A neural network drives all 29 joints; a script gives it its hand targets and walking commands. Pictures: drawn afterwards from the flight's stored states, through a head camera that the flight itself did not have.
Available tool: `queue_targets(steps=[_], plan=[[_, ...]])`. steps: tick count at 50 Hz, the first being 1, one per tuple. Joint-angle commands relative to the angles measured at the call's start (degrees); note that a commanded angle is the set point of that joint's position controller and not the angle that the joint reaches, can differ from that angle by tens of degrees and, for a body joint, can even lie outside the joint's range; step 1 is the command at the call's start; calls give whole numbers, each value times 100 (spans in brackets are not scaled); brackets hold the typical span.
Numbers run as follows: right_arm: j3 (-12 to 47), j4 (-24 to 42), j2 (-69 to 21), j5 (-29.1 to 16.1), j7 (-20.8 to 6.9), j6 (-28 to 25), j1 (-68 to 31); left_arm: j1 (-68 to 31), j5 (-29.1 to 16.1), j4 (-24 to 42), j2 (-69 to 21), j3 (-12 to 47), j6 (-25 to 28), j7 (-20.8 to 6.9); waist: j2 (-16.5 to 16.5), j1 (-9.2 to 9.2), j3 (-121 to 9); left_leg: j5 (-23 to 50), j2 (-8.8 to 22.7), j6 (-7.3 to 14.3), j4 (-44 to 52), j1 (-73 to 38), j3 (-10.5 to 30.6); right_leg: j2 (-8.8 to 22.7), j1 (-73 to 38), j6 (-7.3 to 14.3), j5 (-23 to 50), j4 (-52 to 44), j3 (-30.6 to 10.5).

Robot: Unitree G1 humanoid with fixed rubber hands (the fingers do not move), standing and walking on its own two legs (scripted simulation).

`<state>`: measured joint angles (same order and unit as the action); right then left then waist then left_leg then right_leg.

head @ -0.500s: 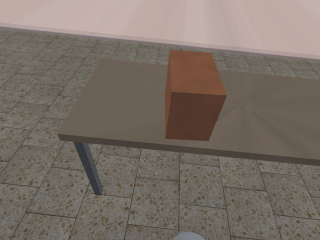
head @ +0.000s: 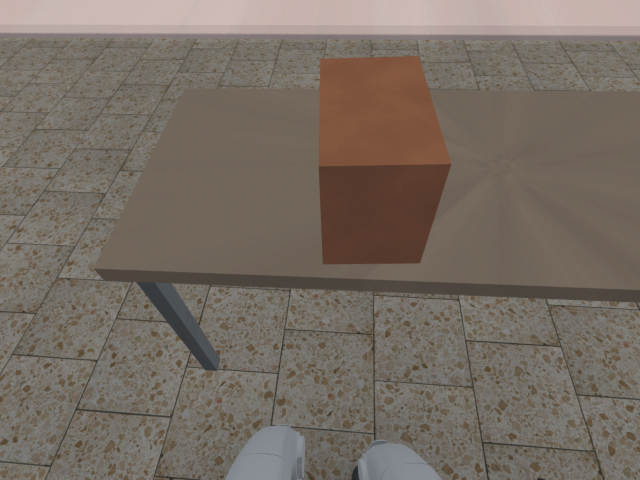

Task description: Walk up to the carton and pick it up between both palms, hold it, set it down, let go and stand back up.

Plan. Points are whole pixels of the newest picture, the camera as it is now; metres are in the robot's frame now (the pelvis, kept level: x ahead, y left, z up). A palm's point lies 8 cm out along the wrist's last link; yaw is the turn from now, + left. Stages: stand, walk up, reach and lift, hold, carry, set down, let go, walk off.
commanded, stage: walk up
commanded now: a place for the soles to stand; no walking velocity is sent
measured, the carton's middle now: (370, 161) +0.61 -0.06 +0.01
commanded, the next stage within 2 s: none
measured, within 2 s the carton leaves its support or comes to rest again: neither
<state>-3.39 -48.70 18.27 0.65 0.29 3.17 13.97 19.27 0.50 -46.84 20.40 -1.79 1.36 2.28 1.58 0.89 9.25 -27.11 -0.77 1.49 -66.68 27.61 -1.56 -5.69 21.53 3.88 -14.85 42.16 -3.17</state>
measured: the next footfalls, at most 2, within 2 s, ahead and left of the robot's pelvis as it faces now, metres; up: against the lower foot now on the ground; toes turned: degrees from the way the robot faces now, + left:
left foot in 0.12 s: +0.04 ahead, +0.11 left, +0.00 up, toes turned +1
right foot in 0.72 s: +0.05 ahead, -0.10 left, +0.00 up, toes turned +5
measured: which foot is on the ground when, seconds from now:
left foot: up 0.00-0.10, down 0.12-0.72, up 0.74-0.98, down 1.00-1.00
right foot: down 0.00-0.14, up 0.16-0.70, down 0.72-1.00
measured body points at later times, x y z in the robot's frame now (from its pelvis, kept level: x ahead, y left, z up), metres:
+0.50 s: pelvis -0.02 +0.05 +0.02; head +0.03 +0.09 +0.46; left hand +0.04 +0.34 -0.13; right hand +0.05 -0.26 -0.07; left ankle +0.00 +0.11 -0.71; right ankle +0.00 -0.09 -0.66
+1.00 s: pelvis -0.04 +0.00 +0.00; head +0.01 +0.00 +0.44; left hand +0.04 +0.30 -0.12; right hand +0.04 -0.30 -0.13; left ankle -0.02 +0.11 -0.71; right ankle +0.01 -0.11 -0.71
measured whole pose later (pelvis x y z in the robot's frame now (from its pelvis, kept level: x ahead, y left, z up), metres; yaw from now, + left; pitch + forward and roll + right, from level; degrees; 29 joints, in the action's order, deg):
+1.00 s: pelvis -0.04 +0.00 +0.00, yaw -3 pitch -5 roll +0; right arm -4.3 -49.0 18.3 0.7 0.5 1.0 11.0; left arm 15.9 1.0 -47.1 20.0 -1.8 1.6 1.7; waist -0.2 0.8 12.1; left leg -27.0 0.2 2.3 -45.2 16.3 -2.4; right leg -5.4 20.0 2.2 -19.9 45.5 -5.9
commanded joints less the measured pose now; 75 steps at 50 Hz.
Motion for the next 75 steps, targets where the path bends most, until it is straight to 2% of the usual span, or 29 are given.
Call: queue_targets(steps=[1, 5, 7, 9, 13, 15, 18, 21, 23, 26, 31, 33, 35, 36, 38, 40, 46, 50, 52, 54, 56, 58, 60, 62, 63, 68, 72, 74, 75], plan=[[-348, 331, 1446, 4, 48, -121, -135, -374, 140, 634, 1545, -580, 40, 98, -1106, 59, -149, -133, 218, -64, 874, -124, 684, 1523, 478, 922, -1673, -2181, -2996], [-484, 97, 1416, 85, 114, -309, 704, -1037, 13, 623, 1365, -471, -51, 52, -869, -591, -144, 284, 348, 272, 3545, -2067, 969, 1486, 1360, 394, 269, -1067, -2335], [-557, 321, 2058, 151, 221, -455, -7, -312, 26, 462, 954, -407, -117, 76, 1070, -107, -37, 1464, 2177, 99, 5044, -1761, 3120, -377, 1769, -382, -1556, 1136, -739], [-515, 518, 1915, 8, 218, -530, -399, -325, 69, 293, 1423, -482, -181, 124, -117, -14, 86, 1789, 2148, -242, 5078, -1303, 2821, -23, 1308, -326, -1376, 1789, -961], [-405, 360, 1494, -3, 291, -534, -163, -64, -55, 213, 1119, -439, -218, 38, 681, -8, -279, 4140, 1336, -447, 4328, -2206, 1087, 189, 1164, -297, -779, 1839, -521], [-466, 438, 1473, 10, 293, -538, 203, -6, -46, 213, 1233, -480, -236, 32, 674, -136, -749, 4773, 1438, -482, 4016, -2941, 1278, 183, 1013, -339, -882, 1719, -525], [-498, 362, 1546, -23, 337, -522, 264, -17, 61, 153, 1147, -460, -285, 49, 819, -217, -674, 3806, 1350, -1277, 4559, -2811, 1310, 138, 875, -249, -1035, 1541, -587], [-494, 507, 1438, -42, 351, -541, -336, 160, 49, -6, 1331, -484, -352, 15, 398, 2, -437, 2550, 1445, -1127, 5055, -2245, 1425, 212, 640, -278, -614, 1403, -657], [-566, 455, 1570, -71, 327, -528, -428, 683, 99, -181, 1337, -544, -328, 3, 1065, 111, -803, 3920, 1044, -1741, 5075, -2490, 585, 158, 64, -310, -820, 793, -233], [-455, 360, 1426, 61, 314, -549, 10, -188, 37, 70, 1246, -527, -334, -2, 633, -271, -1055, 3007, 1524, -71, 4336, -3173, 1122, 521, 704, -376, -1077, 839, -440], [-478, 490, 1716, 22, 208, -575, -253, -188, 122, 185, 1248, -470, -146, -30, 411, -205, -752, 2308, 2204, 1211, 4184, -1900, 1500, 699, 120, -258, -1509, 613, -276], [-383, 546, 1699, 42, 150, -534, -838, 390, 90, -97, 970, -461, -48, -49, 326, 294, -922, 2445, 1768, 942, 3490, -1312, 859, 604, -956, -142, -538, -948, 117], [-350, 624, 1310, -100, 83, -431, -473, 275, 237, 33, 1529, -528, 131, 16, -830, 62, -1178, 1791, 740, 142, 1863, -799, 251, 1334, -1325, 322, 1238, -1657, -2055], [-371, 610, 1342, -87, 79, -365, -319, -161, 207, 208, 1589, -529, 158, -5, -1005, -113, -1066, -467, 44, -144, 1371, -299, 188, 1922, -1220, 847, 1211, -1947, -3569], [-426, 403, 1606, 20, 116, -209, -411, -549, 112, 307, 1777, -578, 171, 30, -407, -25, -691, -1201, 31, -79, 624, -182, 772, 2291, -453, 1275, -575, -2305, -4276], [-406, 388, 1517, 6, 112, -307, -465, -617, 157, 301, 1638, -477, 180, 65, -515, -65, -444, -800, 229, -19, 927, 90, 714, 1816, -732, 1166, -141, -1834, -3323], [-453, 359, 1420, -24, 57, -313, -445, -543, 157, 368, 1552, -464, 210, 82, -979, -106, -725, -518, 207, -7, 1905, -577, 722, 1611, -619, 970, 819, -1447, -3096], [-501, 157, 1461, 167, 87, -450, -76, -861, 39, 384, 1176, -315, 130, 40, -359, -482, -741, 373, 524, 272, 3956, -2082, 1082, 1119, 723, 352, 842, -457, -1996], [-599, 394, 1987, 69, 74, -524, -381, -655, 46, 277, 1246, -371, 103, 67, 456, -278, -772, 869, 2406, 1130, 4827, -1758, 2881, 133, 754, -235, -1362, 1032, -303], [-503, 494, 1819, 60, 53, -535, -696, -266, 16, 176, 1237, -385, 105, 55, 296, -89, -747, 1934, 2342, 1564, 4369, -1748, 2400, 343, 586, -203, -2116, 1658, -142], [-447, 418, 1686, 81, 96, -524, -613, -286, -15, 192, 1188, -339, 161, 15, 411, -111, -544, 2889, 2113, 1373, 3967, -1683, 2021, 488, 277, -186, -1875, 951, -149], [-382, 533, 1603, -10, 69, -462, -770, 69, -13, 156, 1161, -371, 269, 35, 354, 131, -982, 3797, 1437, 795, 3062, -1696, 1068, 512, -479, -24, 502, -704, -288], [-413, 663, 1418, -45, 1, -351, -840, 310, 120, 131, 1588, -474, 390, 113, -158, 128, -1489, 2154, 557, 93, 1789, -851, 401, 1493, -1147, 384, 1701, -1081, -2344], [-493, 566, 1411, 58, 7, -187, -789, 3, 152, 194, 2070, -631, 409, 140, -370, -5, -1124, -1103, 275, 32, 1034, -504, 594, 2259, -518, 1266, 312, -1716, -3864], [-453, 514, 1453, 52, 10, -152, -846, -2, 118, 152, 2000, -584, 375, 173, -369, 36, -555, -1100, 202, 98, 745, -269, 818, 2309, -194, 1377, -274, -1945, -4108], [-607, 523, 1639, 127, -107, -133, -464, -187, 169, 277, 1976, -660, 395, 258, -591, -12, -561, -744, 409, 57, 971, -119, 778, 1920, -326, 1024, -741, -1643, -3641], [-699, 173, 1496, 178, -155, -240, 336, -1025, 133, 392, 1696, -547, 258, 151, -1133, -696, -296, -121, 272, 246, 3015, -1925, 660, 1396, 1278, 637, -1953, -1317, -2614], [-745, 234, 2038, 167, -62, -355, 224, -816, 125, 297, 1012, -302, 234, 204, 1404, -686, -41, -1535, 1926, 319, 5612, -1959, 3332, -243, 2142, -120, -1552, 1241, -589], [-726, 357, 2109, 126, -65, -407, 40, -619, 139, 279, 1407, -361, 254, 233, 142, -606, -72, -881, 2324, 40, 5782, -1700, 3876, 30, 1874, -233, -1630, 1691, -846]])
